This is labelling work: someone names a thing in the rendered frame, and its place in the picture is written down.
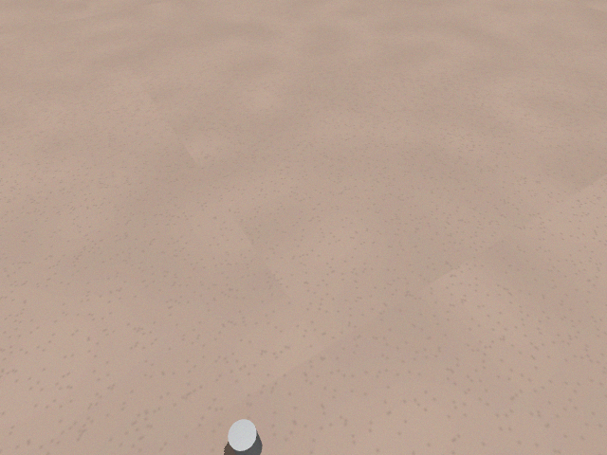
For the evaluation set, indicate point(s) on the can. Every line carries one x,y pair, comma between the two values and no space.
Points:
244,438

